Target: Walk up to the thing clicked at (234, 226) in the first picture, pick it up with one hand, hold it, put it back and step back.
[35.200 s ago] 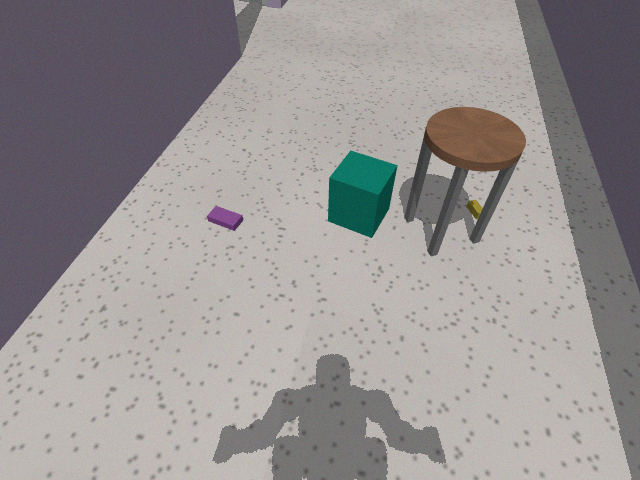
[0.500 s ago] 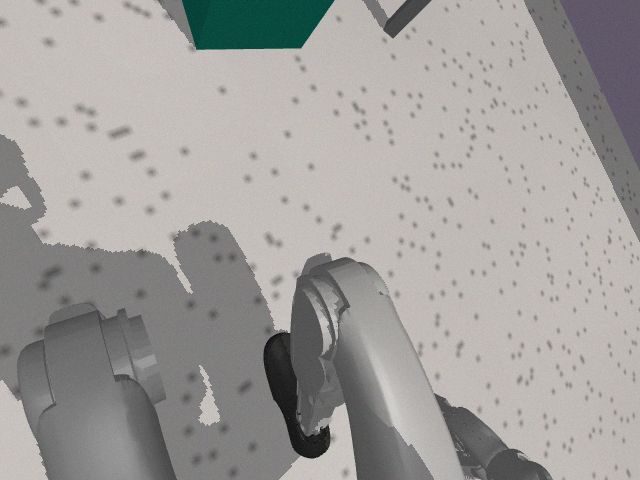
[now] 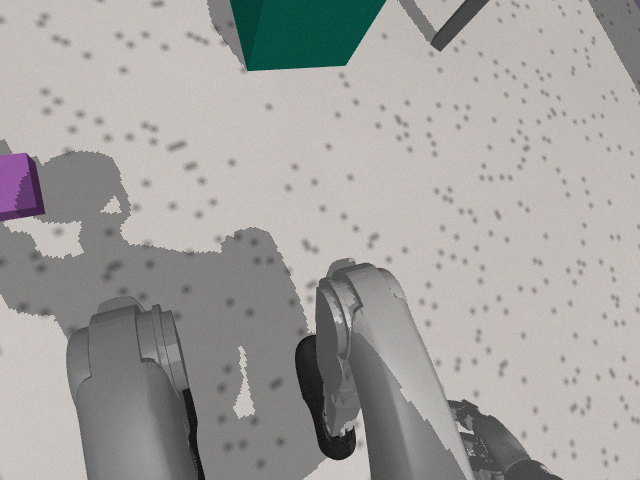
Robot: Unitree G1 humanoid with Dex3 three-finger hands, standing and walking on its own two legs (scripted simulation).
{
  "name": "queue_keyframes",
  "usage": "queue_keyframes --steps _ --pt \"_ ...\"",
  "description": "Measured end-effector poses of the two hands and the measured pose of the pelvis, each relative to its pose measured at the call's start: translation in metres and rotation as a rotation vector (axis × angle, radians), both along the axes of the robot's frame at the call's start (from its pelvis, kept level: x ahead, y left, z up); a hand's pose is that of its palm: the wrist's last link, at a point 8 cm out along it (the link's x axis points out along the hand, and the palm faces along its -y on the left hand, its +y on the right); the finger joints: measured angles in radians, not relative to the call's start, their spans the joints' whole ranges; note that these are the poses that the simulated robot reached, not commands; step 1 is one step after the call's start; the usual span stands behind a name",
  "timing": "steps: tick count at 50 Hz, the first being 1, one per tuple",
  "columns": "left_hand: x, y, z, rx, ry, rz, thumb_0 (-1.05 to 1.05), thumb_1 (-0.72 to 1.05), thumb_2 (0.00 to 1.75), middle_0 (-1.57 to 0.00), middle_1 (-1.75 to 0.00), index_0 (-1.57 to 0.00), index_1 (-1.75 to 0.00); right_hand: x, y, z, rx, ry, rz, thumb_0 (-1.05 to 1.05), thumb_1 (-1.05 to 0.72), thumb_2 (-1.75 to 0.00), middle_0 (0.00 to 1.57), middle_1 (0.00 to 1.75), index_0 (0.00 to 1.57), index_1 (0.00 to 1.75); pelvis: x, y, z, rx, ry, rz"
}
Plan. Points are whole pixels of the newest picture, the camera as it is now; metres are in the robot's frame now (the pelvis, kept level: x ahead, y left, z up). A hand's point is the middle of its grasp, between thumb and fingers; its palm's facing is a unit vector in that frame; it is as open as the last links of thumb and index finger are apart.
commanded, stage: lift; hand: left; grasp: from above
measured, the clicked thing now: out of the picture +0.46 +0.36 -0.19
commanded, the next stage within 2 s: hold in 1.78 s
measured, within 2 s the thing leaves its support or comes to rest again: neither
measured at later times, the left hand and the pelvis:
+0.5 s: hand out of the picture +0.39 +0.37 -0.06, palm faces -0.46 -0.13 -0.88, open 9.6 cm; pelvis -0.01 +0.00 +0.06, yaw +4 degrees
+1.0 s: hand out of the picture +0.32 +0.34 +0.15, palm faces -0.41 -0.17 -0.89, open 9.6 cm; pelvis +0.00 +0.01 +0.23, yaw +8 degrees
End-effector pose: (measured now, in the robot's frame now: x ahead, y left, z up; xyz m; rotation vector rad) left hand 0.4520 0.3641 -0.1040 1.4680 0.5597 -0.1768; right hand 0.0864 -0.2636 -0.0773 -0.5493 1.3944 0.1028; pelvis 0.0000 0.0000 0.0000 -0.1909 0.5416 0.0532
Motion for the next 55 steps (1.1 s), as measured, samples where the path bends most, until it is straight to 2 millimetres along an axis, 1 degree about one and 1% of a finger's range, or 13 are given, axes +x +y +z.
queue_keyframes --steps 7,11,15,19,24,31,36,41,49,55 --pt "-0.002 0.006 0.016 0.007 -0.015 0.009 0.01 0.11 0.23 -0.77 -0.37 -0.82 -0.33 -0.010 -0.001 0.005 -0.028 0.010 -0.049 0.00 -0.91 -0.90 0.20 0.30 0.20 0.30 -0.001 0.002 0.005 -0.002 0.012 0.008" --pt "-0.010 0.009 0.027 0.007 0.007 0.027 0.01 0.10 0.23 -0.77 -0.37 -0.83 -0.32 -0.011 0.001 0.010 -0.021 0.013 -0.079 0.00 -0.91 -0.90 0.20 0.30 0.20 0.30 -0.001 0.003 0.014 0.004 0.027 0.016" --pt "-0.021 0.011 0.043 0.007 0.028 0.032 0.01 0.10 0.24 -0.78 -0.36 -0.83 -0.32 -0.008 0.003 0.017 -0.013 0.001 -0.099 0.00 -0.91 -0.90 0.20 0.30 0.20 0.30 -0.002 0.003 0.025 0.009 0.037 0.024" --pt "-0.033 0.011 0.063 0.000 0.031 0.024 0.01 0.09 0.24 -0.78 -0.36 -0.83 -0.32 -0.002 0.004 0.026 -0.007 -0.020 -0.111 0.00 -0.91 -0.90 0.20 0.30 0.20 0.30 -0.003 0.004 0.038 0.016 0.044 0.035" --pt "-0.049 0.011 0.093 -0.007 0.024 0.018 0.00 0.09 0.26 -0.78 -0.37 -0.83 -0.32 0.011 0.006 0.038 0.005 -0.063 -0.119 0.00 -0.91 -0.90 0.20 0.30 0.20 0.30 -0.006 0.004 0.055 0.029 0.046 0.045" --pt "-0.069 0.009 0.139 -0.012 0.012 0.016 0.00 0.09 0.30 -0.76 -0.39 -0.81 -0.35 0.032 0.013 0.063 0.031 -0.146 -0.119 0.00 -0.91 -0.90 0.20 0.30 0.20 0.30 -0.008 0.005 0.085 0.042 0.041 0.055" --pt "-0.083 0.002 0.177 -0.029 -0.006 0.006 -0.01 0.09 0.32 -0.74 -0.40 -0.79 -0.37 0.046 0.019 0.089 0.046 -0.204 -0.126 0.00 -0.90 -0.90 0.20 0.30 0.20 0.30 -0.009 0.005 0.113 0.049 0.025 0.065" --pt "-0.097 -0.006 0.220 -0.038 -0.022 0.003 -0.01 0.10 0.34 -0.72 -0.42 -0.77 -0.38 0.058 0.025 0.123 0.058 -0.252 -0.136 0.00 -0.90 -0.90 0.20 0.30 0.20 0.30 -0.008 0.006 0.148 0.060 -0.001 0.075" --pt "-0.121 -0.020 0.301 -0.053 -0.036 0.017 -0.01 0.11 0.35 -0.71 -0.43 -0.76 -0.39 0.074 0.034 0.191 0.082 -0.330 -0.156 0.00 -0.89 -0.89 0.20 0.30 0.20 0.30 -0.002 0.006 0.216 0.087 -0.069 0.093" --pt "-0.139 -0.029 0.352 -0.049 -0.012 0.019 -0.01 0.10 0.36 -0.71 -0.43 -0.75 -0.39 0.081 0.037 0.243 0.098 -0.388 -0.166 0.00 -0.89 -0.89 0.20 0.30 0.20 0.30 0.005 0.007 0.266 0.109 -0.136 0.106"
